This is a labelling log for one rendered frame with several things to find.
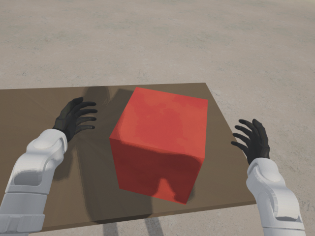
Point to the robot left forearm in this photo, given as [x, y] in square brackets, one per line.
[21, 210]

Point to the carton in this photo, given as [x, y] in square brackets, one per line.
[158, 144]

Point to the robot right hand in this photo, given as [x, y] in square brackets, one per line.
[257, 142]

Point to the robot right forearm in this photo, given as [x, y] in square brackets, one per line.
[278, 206]

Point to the robot left hand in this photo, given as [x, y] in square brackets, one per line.
[69, 118]

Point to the table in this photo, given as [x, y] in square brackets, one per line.
[85, 190]

